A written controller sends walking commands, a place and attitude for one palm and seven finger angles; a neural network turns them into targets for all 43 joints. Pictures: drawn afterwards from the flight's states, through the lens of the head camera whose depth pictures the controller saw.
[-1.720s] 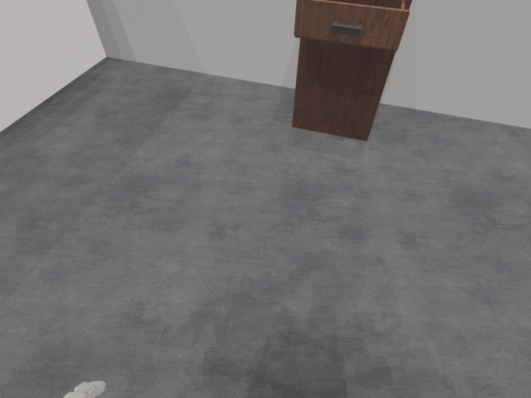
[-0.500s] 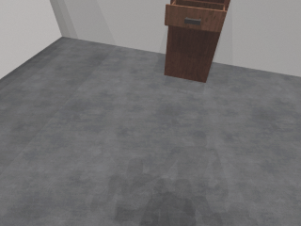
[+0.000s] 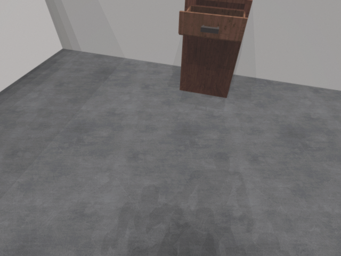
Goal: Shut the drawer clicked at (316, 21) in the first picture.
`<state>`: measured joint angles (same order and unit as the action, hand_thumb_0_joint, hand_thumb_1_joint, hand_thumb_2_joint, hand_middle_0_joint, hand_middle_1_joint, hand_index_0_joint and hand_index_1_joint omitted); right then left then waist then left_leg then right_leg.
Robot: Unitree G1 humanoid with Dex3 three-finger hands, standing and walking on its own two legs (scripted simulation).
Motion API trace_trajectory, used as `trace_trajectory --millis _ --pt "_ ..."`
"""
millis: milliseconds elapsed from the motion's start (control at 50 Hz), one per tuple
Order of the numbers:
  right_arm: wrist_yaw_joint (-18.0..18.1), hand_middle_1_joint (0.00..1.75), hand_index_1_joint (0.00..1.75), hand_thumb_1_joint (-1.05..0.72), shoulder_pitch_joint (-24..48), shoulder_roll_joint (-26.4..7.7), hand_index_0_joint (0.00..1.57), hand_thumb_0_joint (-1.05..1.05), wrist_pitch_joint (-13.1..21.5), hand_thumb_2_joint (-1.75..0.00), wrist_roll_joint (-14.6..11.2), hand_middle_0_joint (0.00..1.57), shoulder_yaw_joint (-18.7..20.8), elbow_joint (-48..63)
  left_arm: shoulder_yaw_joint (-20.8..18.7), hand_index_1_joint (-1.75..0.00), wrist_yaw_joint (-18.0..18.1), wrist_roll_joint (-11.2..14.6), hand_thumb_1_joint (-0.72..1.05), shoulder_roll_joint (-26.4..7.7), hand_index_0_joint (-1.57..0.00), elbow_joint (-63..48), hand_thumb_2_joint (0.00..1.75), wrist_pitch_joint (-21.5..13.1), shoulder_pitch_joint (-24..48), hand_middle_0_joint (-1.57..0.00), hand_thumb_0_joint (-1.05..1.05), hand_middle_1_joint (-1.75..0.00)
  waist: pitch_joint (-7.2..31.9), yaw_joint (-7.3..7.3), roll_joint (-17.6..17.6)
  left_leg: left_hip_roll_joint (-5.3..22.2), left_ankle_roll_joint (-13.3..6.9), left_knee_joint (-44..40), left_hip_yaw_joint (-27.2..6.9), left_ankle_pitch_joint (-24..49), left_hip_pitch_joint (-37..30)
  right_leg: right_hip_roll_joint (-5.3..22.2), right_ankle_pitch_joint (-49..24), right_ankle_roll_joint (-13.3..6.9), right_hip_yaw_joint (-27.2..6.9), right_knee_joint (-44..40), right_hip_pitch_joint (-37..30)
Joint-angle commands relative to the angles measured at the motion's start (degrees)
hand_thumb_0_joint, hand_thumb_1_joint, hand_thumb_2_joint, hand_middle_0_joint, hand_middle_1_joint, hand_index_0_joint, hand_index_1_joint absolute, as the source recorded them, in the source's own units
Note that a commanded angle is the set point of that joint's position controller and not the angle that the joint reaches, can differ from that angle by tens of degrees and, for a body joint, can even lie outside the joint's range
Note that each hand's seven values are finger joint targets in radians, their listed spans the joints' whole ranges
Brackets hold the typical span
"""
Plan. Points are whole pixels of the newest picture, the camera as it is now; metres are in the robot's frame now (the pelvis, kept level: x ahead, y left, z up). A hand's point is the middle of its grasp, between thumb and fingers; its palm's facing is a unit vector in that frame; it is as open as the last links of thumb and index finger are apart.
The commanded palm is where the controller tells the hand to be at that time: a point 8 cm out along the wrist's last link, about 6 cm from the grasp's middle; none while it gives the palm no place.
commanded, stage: walk to a spot facing it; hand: left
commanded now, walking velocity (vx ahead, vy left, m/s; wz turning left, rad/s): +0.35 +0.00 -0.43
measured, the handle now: (210, 28) +1.43 -0.15 -0.02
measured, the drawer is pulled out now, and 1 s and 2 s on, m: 0.30 0.30 0.30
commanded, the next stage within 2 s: turn to face it in 1.84 s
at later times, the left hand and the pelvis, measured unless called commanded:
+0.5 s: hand out of the picture +0.09 +0.22 -0.20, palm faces -0.08 -0.99 -0.14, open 7.4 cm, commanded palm none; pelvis +0.16 +0.04 -0.02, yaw -11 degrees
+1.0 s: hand (162, 146) +0.56 +0.08 -0.17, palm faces -0.41 -0.90 -0.18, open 7.4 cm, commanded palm none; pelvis +0.36 -0.03 -0.03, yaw -21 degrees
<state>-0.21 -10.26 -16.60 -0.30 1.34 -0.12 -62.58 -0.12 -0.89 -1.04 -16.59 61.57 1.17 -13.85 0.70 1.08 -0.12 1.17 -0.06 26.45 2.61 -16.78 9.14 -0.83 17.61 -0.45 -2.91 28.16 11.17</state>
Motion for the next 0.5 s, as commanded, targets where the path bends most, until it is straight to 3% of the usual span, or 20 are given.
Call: trace_trajectory --millis 0,40,60,80,100,120,140,160,180,200,220,300,340,360,380,400,420,440,460,480 --pt "0.8 0.3 0.3 -0.9 -4.1 -9.3 0.2 0.0 1.5 -0.9 -0.1 0.2 3.0 3.5 -2.4 -0.3 -0.4 -0.4 0.9 -4.9 -0.2 -4.9 0.9 -1.2 -2.8 -0.2 0.0 -0.3 -7.7 -1.12 3.4 10.3 -4.9 -7.4 -10.9 -19.4 3.1 0.6 11.9 -2.9 -3.8 1.8 11.3" --pt "0.8 0.3 0.3 -0.9 -4.7 -9.4 0.2 0.0 2.1 -0.9 -0.3 0.2 3.7 4.3 -2.7 -0.3 -0.5 -0.4 0.9 -3.2 -0.2 -5.4 0.9 -2.0 -5.0 -0.2 0.0 -0.3 -6.6 -0.35 6.3 12.8 -6.0 -6.1 -11.9 -17.1 2.9 -0.4 8.4 -2.6 -1.1 5.5 10.8" --pt "0.7 0.3 0.3 -0.9 -4.4 -9.1 0.2 0.0 2.2 -0.9 -0.4 0.2 3.8 4.7 -2.8 -0.3 -0.6 -0.4 0.9 -2.9 -0.2 -5.3 0.9 -2.3 -6.2 -0.2 0.0 -0.3 -6.6 0.37 5.9 12.6 -5.8 -3.9 -10.9 -15.9 4.8 -0.3 7.7 -2.9 -1.1 5.4 9.0" --pt "0.7 0.3 0.3 -0.9 -3.7 -7.6 0.2 0.0 2.4 -0.9 -0.4 0.2 3.8 5.4 -3.2 -0.3 -0.4 -0.5 0.9 -2.8 -0.2 -4.9 0.9 -2.6 -8.5 -0.2 0.0 -0.3 -7.3 1.54 2.9 10.7 -4.8 1.2 -8.2 -13.4 8.6 1.0 7.5 -3.7 -4.0 2.7 5.7" --pt "0.6 0.3 0.3 -0.9 -2.1 -5.4 0.2 0.0 2.7 -0.9 -0.6 0.2 3.4 6.4 -3.7 -0.3 -0.1 -0.7 0.9 -4.4 -0.2 -4.0 0.9 -3.1 -11.6 -0.2 0.0 -0.3 -7.4 2.89 -4.8 6.2 -2.2 10.8 -2.3 -12.2 16.4 5.6 7.1 -6.1 -12.4 -2.7 -0.5" --pt "0.4 0.3 0.3 -0.9 1.1 -2.5 0.2 0.0 3.0 -0.9 -0.7 0.2 2.9 8.4 -4.5 -0.3 0.5 -0.6 0.9 -7.5 -0.2 -2.0 0.9 -3.6 -16.8 -0.2 0.0 -0.3 -7.4 4.32 -17.0 0.4 0.7 24.4 5.1 -13.7 27.2 14.4 3.3 -10.7 -27.6 -11.4 -8.3" --pt "0.4 0.3 0.3 -0.9 6.8 -2.5 0.2 0.0 3.7 -0.9 -0.4 0.2 2.5 10.9 -4.8 -0.3 1.3 -0.1 0.9 -8.1 -0.2 -1.1 0.9 -4.1 -21.5 -0.2 0.0 -0.3 -8.5 7.1 -17.1 1.2 0.8 32.2 1.7 -17.9 35.0 19.2 -8.5 -15.2 -36.7 -14.4 -13.0" --pt "0.6 0.3 0.3 -0.9 8.9 -2.3 0.2 0.0 4.1 -0.9 -0.3 0.2 2.7 11.6 -4.6 -0.3 2.0 -0.2 0.9 -7.2 -0.2 -0.6 0.9 -4.3 -22.8 -0.2 0.0 -0.3 -8.5 6.67 -9.9 2.6 1.0 36.7 -0.4 -16.8 38.5 20.5 -18.3 -17.8 -36.4 -12.1 -16.4" --pt "0.5 0.3 0.3 -0.9 8.8 -1.3 0.2 0.0 4.5 -0.9 -0.3 0.2 2.7 11.6 -4.6 -0.3 2.3 -0.6 0.9 -6.3 -0.2 -0.6 0.9 -4.3 -21.9 -0.2 0.0 -0.3 -6.8 5.51 -6.0 4.0 1.1 36.8 -1.6 -15.4 39.0 19.5 -22.9 -17.5 -31.6 -9.1 -18.3" --pt "0.3 0.3 0.3 -0.9 8.0 -0.7 0.2 0.0 4.4 -0.9 -0.4 0.2 2.8 11.4 -4.3 -0.3 2.5 -0.9 0.9 -5.2 -0.2 -1.0 0.9 -4.4 -19.8 -0.2 0.0 -0.3 -5.5 4.04 -4.9 5.0 1.1 33.4 -2.1 -15.1 36.3 18.1 -21.8 -15.8 -27.1 -8.0 -16.5" --pt "0.0 0.3 0.3 -0.9 7.5 0.3 0.2 0.0 4.1 -0.9 -0.5 0.2 2.8 11.1 -4.2 -0.3 2.4 -1.0 0.9 -4.2 -0.2 -1.4 0.9 -4.5 -18.0 -0.2 0.0 -0.3 -5.0 3.02 -6.1 4.7 1.3 30.5 -1.2 -13.4 33.3 16.6 -20.1 -14.5 -24.5 -9.0 -13.4" --pt "-0.9 0.3 0.3 -0.9 4.2 2.3 0.2 0.0 3.7 -0.9 -1.1 0.2 2.9 10.8 -4.4 -0.3 2.1 -0.8 0.9 -4.1 -0.2 -2.1 0.9 -4.7 -12.1 -0.2 0.0 -0.3 -5.4 -0.57 -8.1 3.2 1.3 18.9 1.2 -3.1 18.5 12.3 -13.8 -10.4 -16.2 -12.1 -0.6" --pt "-0.6 0.3 0.3 -0.9 -0.7 1.9 0.2 0.0 4.2 -0.9 -1.1 0.2 3.2 9.2 -4.7 -0.3 1.8 -0.3 0.9 -4.0 -0.2 -2.0 0.9 -4.6 -10.3 -0.2 0.0 -0.3 -4.4 -2.95 -7.2 0.6 1.4 9.6 4.5 4.0 6.1 8.6 -13.4 -7.5 -11.8 -8.9 4.0" --pt "-0.1 0.3 0.3 -0.9 -7.0 0.5 0.2 0.0 4.5 -0.9 -1.0 0.2 3.6 7.3 -5.0 -0.3 1.7 -0.2 0.9 -3.7 -0.2 -1.8 0.9 -4.6 -9.4 -0.2 0.0 -0.3 -1.7 -5.85 -4.8 0.2 1.1 5.5 4.2 5.8 -3.9 6.5 -15.9 -6.2 -9.6 -2.3 7.1" --pt "0.9 0.3 0.3 -0.9 -15.5 -2.9 0.2 0.0 4.8 -0.9 -0.9 0.2 4.5 4.7 -5.0 -0.3 1.4 0.1 0.9 -1.9 -0.2 -2.2 0.9 -4.5 -9.8 -0.2 0.0 -0.3 3.5 -8.66 1.3 4.3 0.1 3.1 -0.2 4.0 -16.1 3.6 -15.6 -4.7 -7.2 9.9 11.8" --pt "1.4 0.3 0.3 -0.9 -22.5 -9.5 0.2 0.0 5.1 -0.9 0.3 0.2 6.2 3.3 -4.7 -0.3 0.8 0.6 0.9 2.3 -0.2 -3.1 0.9 -4.2 -12.4 -0.2 0.0 -0.3 8.9 -9.74 18.0 21.6 -4.8 -4.1 -22.0 -2.0 -23.9 -2.9 6.3 -1.9 0.5 29.7 21.4" --pt "1.3 0.3 0.3 -0.9 -22.3 -9.9 0.2 0.0 4.3 -0.9 0.1 0.2 5.9 3.6 -4.5 -0.3 0.8 0.2 0.9 2.6 -0.2 -4.6 0.9 -4.6 -11.1 -0.2 0.0 -0.3 6.3 -8.56 17.7 28.0 -8.5 -13.2 -32.2 -12.0 -17.5 -2.4 14.9 -2.2 0.2 40.6 25.1" --pt "1.3 0.3 0.3 -0.9 -16.9 -6.8 0.2 0.0 4.2 -0.9 -0.1 0.2 5.3 4.6 -4.3 -0.3 0.9 -0.3 0.9 2.5 -0.2 -4.8 0.9 -4.3 -7.2 -0.2 0.0 -0.3 0.2 -7.66 11.5 27.8 -9.2 -15.9 -31.0 -20.0 -8.3 1.2 11.8 -2.5 -0.1 46.3 27.2" --pt "1.4 0.3 0.3 -0.9 -12.5 -3.8 0.2 0.0 4.3 -0.9 -0.1 0.2 4.7 6.0 -4.2 -0.3 0.4 -0.6 0.9 2.8 -0.2 -5.0 0.9 -3.9 -4.8 -0.2 0.0 -0.3 -5.8 -5.7 7.2 25.9 -9.3 -16.6 -27.7 -19.3 -1.9 4.2 7.5 -2.3 0.5 47.8 29.1" --pt "1.4 0.3 0.3 -0.9 -10.0 -1.0 0.2 0.0 4.6 -0.9 0.2 0.2 3.8 6.2 -4.2 -0.3 -0.1 -1.1 0.9 3.7 -0.2 -4.5 0.9 -3.4 -5.2 -0.2 0.0 -0.3 -8.4 -3.71 5.5 23.2 -7.8 -16.9 -21.1 -15.6 2.3 5.7 3.7 -1.9 0.5 47.0 28.0"
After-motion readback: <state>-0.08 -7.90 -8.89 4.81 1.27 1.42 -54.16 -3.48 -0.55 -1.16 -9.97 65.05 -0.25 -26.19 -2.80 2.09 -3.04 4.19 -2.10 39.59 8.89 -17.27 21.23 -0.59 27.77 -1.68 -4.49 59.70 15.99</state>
